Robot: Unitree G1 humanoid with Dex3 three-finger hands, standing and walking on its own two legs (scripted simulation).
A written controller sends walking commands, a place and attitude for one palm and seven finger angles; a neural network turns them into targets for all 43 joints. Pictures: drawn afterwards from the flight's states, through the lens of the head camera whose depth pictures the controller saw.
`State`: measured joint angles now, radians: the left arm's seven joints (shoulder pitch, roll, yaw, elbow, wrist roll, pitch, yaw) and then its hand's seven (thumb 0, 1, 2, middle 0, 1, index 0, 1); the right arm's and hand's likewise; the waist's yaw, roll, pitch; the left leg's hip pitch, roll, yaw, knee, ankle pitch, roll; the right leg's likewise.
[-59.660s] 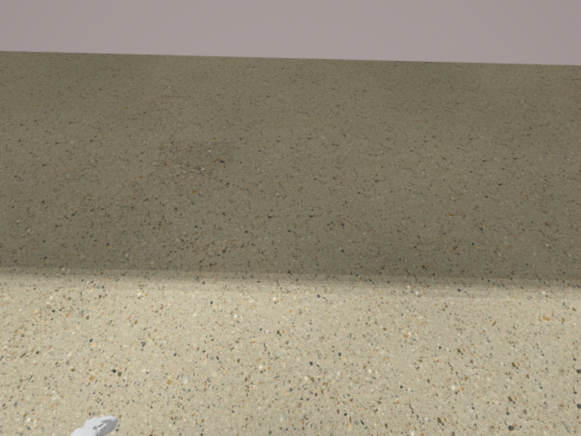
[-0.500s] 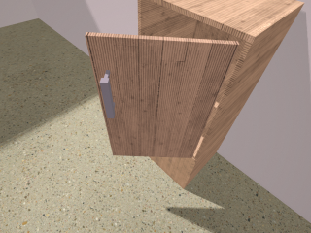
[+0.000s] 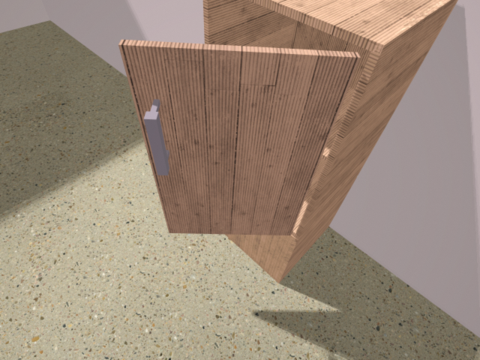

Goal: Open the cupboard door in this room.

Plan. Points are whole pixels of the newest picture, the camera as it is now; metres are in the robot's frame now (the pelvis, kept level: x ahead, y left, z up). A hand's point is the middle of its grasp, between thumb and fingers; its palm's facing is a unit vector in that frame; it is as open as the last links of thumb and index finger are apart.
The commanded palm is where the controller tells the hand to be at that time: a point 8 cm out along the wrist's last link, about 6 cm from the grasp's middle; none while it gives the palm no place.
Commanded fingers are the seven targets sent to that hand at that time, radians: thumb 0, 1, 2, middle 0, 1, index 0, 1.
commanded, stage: come to a stop and stand still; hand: left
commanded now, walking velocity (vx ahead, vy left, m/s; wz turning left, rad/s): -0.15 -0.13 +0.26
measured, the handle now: (159, 139) +0.48 +0.20 +0.08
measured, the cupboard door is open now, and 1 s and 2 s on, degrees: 44 44 44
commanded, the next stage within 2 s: look again from close up in 1.06 s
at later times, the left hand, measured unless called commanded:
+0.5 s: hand out of the picture -0.04 +0.14 -0.19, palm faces +0.08 -0.99 -0.13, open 7.3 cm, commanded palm none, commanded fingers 0.00 0.90 0.90 -0.20 -0.30 -0.20 -0.30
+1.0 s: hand out of the picture -0.03 +0.21 -0.18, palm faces +0.05 -0.98 -0.20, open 7.3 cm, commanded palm none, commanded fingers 0.00 0.90 0.90 -0.20 -0.30 -0.20 -0.30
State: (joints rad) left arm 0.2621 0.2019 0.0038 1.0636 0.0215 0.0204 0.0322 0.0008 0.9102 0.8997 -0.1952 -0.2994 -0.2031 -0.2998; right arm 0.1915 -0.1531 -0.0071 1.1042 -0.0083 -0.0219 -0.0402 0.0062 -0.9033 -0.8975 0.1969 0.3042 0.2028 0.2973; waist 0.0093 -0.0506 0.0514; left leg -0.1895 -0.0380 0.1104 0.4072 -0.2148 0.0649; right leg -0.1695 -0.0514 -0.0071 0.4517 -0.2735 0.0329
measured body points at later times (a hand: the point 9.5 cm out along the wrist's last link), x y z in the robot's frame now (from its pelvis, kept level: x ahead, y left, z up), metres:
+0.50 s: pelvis -0.02 -0.02 +0.00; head -0.02 +0.00 +0.45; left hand -0.04 +0.19 -0.17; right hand -0.02 -0.25 -0.15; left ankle +0.00 +0.08 -0.74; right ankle -0.02 -0.14 -0.74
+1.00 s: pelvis -0.03 +0.03 +0.00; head -0.03 +0.04 +0.45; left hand -0.03 +0.26 -0.16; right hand +0.01 -0.21 -0.15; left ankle +0.00 +0.08 -0.74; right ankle -0.02 -0.14 -0.74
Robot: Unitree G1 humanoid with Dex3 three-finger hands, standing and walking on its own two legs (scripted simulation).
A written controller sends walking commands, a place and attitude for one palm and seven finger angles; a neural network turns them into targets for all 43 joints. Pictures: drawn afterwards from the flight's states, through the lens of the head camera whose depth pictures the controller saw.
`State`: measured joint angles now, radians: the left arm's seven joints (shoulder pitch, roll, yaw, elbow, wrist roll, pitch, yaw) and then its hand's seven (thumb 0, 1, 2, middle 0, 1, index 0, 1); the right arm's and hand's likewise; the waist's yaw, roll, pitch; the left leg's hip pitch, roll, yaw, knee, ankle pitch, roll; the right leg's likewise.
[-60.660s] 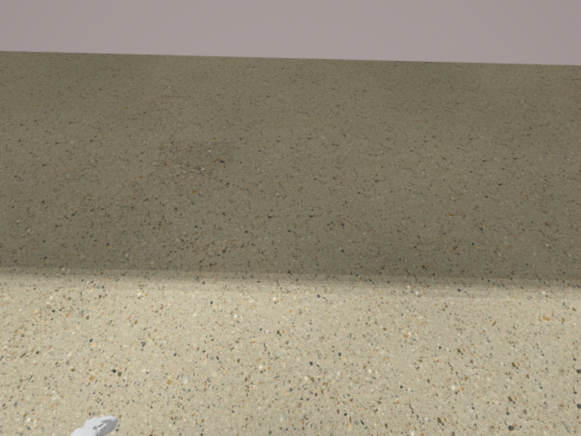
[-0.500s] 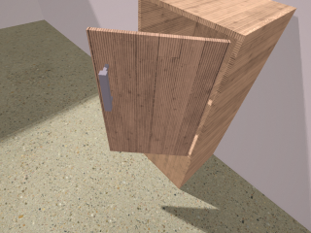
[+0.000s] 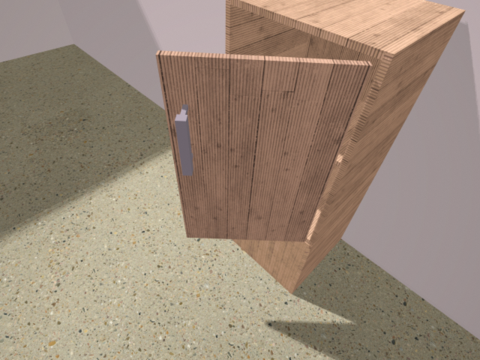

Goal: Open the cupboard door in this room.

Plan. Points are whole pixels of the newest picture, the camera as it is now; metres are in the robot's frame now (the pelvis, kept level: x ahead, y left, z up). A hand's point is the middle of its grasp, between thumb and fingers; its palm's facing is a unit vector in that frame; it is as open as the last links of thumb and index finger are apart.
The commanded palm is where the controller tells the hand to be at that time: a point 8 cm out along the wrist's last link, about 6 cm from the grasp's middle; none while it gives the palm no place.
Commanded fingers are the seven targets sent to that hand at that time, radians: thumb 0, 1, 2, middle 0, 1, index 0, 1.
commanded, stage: come to a stop and stand still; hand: left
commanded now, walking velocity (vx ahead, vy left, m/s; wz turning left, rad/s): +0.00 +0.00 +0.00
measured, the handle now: (186, 141) +0.51 +0.15 +0.08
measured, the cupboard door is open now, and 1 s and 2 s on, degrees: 44 44 44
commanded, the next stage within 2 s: look again from close up in 0.06 s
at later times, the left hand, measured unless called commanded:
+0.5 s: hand out of the picture -0.03 +0.15 -0.18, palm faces +0.01 -0.99 -0.15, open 7.3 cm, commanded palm none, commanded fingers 0.00 0.90 0.90 -0.20 -0.30 -0.20 -0.30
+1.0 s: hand (140, 324) +0.18 +0.17 -0.01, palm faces +0.27 -0.95 -0.13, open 7.5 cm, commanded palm +0.11 +0.21 -0.05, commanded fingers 0.00 0.62 0.78 -0.22 -0.48 -0.22 -0.48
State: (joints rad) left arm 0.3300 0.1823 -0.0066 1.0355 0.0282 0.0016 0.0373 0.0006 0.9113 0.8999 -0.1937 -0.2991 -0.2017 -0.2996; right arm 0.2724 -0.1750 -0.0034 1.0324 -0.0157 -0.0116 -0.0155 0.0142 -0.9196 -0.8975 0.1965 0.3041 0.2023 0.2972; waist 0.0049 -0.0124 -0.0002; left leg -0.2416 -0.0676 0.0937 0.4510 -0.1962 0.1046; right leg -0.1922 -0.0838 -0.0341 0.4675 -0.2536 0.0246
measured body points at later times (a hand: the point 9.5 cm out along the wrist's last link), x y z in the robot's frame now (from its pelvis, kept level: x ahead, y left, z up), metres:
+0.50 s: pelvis +0.00 -0.01 +0.00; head -0.01 +0.01 +0.45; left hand -0.03 +0.21 -0.16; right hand +0.01 -0.24 -0.15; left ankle +0.03 +0.05 -0.74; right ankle +0.00 -0.17 -0.74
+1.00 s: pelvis -0.02 -0.04 -0.02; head -0.02 -0.04 +0.43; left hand +0.16 +0.22 +0.00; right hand +0.10 -0.29 -0.13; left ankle +0.04 +0.05 -0.74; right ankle +0.00 -0.16 -0.74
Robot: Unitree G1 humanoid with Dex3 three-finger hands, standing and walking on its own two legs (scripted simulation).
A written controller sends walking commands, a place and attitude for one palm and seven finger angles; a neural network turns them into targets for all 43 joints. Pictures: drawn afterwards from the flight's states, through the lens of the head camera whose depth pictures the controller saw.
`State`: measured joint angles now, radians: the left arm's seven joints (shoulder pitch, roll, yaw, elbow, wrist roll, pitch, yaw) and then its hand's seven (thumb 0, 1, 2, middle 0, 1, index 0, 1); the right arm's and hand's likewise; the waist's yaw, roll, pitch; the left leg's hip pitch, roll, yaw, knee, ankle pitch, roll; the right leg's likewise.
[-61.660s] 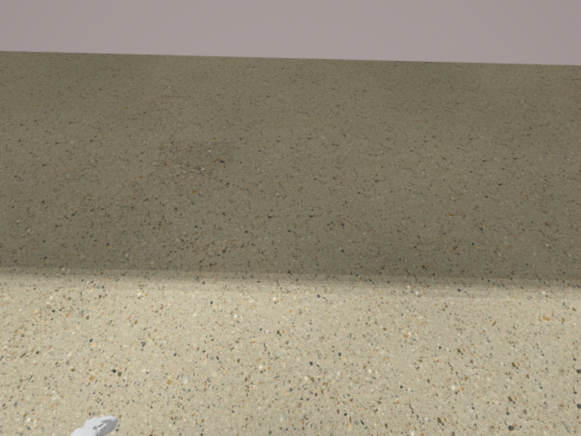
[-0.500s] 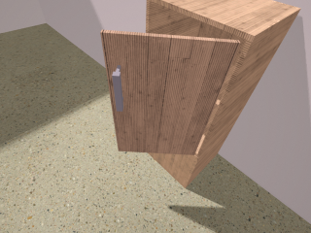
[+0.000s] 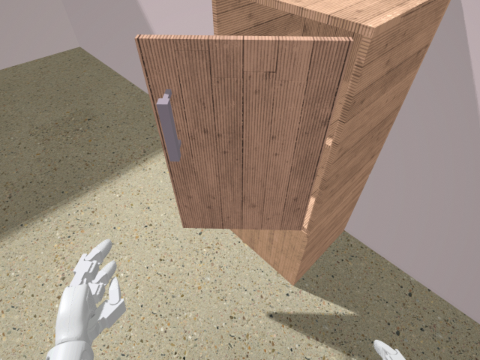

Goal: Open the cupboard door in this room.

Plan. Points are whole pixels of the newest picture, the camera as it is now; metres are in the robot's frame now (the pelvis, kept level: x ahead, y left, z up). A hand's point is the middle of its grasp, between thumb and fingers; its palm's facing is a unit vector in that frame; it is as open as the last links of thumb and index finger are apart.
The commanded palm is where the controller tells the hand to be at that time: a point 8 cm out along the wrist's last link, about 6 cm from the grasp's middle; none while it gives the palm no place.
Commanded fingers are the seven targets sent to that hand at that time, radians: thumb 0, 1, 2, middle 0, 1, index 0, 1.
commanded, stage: raise the hand with hooked fingers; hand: left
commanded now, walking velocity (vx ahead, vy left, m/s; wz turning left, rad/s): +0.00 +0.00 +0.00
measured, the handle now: (171, 126) +0.55 +0.15 +0.11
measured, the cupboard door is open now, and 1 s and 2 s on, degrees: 44 44 44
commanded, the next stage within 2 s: move the hooked fingers beside the handle in 1.88 s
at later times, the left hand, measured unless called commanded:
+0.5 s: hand (125, 287) +0.24 +0.19 +0.02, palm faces -0.02 -1.00 -0.07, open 10.3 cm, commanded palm +0.21 +0.25 +0.04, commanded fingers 0.00 0.04 0.53 -0.26 -0.86 -0.26 -0.86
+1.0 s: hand (90, 242) +0.28 +0.24 +0.08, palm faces +0.02 -1.00 -0.06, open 13.2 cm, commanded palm +0.26 +0.29 +0.09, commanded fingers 0.00 -0.50 0.30 -0.30 -1.20 -0.30 -1.20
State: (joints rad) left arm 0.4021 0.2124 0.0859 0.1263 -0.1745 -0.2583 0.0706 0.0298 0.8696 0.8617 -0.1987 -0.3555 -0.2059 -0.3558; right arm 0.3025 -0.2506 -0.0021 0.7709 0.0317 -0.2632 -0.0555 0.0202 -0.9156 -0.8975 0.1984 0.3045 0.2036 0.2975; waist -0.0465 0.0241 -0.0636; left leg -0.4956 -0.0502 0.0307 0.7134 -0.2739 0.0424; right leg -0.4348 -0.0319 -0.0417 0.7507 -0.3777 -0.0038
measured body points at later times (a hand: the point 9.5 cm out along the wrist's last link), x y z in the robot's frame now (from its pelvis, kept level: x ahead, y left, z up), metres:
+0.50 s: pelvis +0.03 -0.04 -0.04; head +0.08 -0.05 +0.41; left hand +0.23 +0.24 +0.03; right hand +0.22 -0.26 -0.12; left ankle +0.06 +0.08 -0.71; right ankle +0.02 -0.12 -0.71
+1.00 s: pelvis +0.04 -0.01 -0.01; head +0.06 +0.00 +0.44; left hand +0.28 +0.29 +0.09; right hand +0.21 -0.26 -0.07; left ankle +0.06 +0.08 -0.71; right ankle +0.02 -0.12 -0.71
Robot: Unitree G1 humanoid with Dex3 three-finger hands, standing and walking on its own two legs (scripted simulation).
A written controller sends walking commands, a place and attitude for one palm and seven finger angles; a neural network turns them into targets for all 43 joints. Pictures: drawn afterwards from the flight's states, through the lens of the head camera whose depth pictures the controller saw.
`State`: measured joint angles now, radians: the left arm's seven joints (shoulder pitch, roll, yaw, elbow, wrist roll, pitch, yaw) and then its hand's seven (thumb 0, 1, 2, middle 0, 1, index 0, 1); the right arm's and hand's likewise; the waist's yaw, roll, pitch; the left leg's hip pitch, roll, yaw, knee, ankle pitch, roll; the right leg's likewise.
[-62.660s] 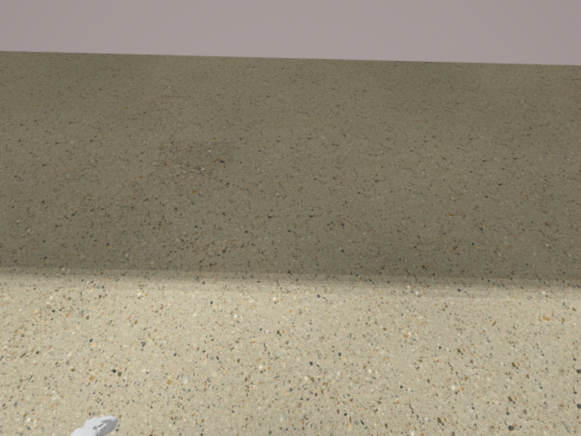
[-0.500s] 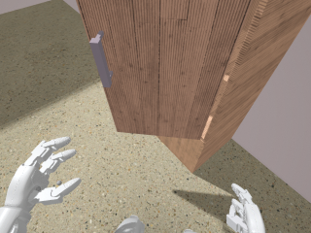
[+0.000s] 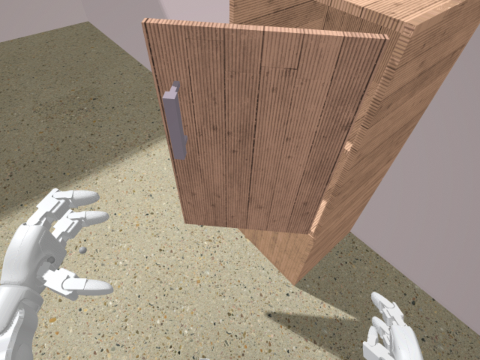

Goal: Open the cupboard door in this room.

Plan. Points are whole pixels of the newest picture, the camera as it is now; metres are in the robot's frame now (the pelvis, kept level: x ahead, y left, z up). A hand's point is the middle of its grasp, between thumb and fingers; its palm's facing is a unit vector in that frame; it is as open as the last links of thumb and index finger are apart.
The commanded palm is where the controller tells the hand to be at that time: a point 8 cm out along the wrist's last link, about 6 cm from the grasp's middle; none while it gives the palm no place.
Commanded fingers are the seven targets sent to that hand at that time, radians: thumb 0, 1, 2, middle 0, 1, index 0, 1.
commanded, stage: raise the hand with hooked fingers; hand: left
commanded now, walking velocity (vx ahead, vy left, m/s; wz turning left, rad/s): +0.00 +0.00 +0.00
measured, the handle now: (178, 121) +0.51 +0.17 +0.12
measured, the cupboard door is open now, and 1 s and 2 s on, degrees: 44 44 44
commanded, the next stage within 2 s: move the hooked fingers beside the handle in 0.88 s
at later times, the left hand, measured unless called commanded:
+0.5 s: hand (59, 200) +0.29 +0.28 +0.14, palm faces +0.04 -1.00 -0.05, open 13.9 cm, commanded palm +0.26 +0.32 +0.14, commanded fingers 0.00 -0.50 0.30 -0.30 -1.20 -0.30 -1.20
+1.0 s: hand (84, 198) +0.30 +0.25 +0.14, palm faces +0.04 -1.00 -0.05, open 13.9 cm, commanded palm +0.27 +0.30 +0.14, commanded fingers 0.00 -0.50 0.30 -0.30 -1.20 -0.30 -1.20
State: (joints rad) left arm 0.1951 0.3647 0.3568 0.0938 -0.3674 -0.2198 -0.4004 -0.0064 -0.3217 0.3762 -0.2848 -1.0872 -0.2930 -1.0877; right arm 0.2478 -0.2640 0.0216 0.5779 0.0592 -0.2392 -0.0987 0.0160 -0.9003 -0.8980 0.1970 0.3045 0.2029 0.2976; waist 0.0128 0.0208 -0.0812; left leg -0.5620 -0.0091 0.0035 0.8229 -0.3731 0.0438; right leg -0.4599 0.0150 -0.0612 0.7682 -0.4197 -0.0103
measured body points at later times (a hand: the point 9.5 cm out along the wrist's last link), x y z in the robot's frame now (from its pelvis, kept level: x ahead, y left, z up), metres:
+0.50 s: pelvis +0.00 +0.00 +0.02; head +0.01 +0.00 +0.47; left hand +0.28 +0.34 +0.15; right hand +0.16 -0.24 -0.06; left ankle +0.03 +0.09 -0.71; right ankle -0.02 -0.12 -0.71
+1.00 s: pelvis +0.01 -0.02 +0.02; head +0.02 -0.03 +0.47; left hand +0.29 +0.31 +0.14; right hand +0.17 -0.27 -0.06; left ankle +0.03 +0.09 -0.71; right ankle -0.02 -0.12 -0.71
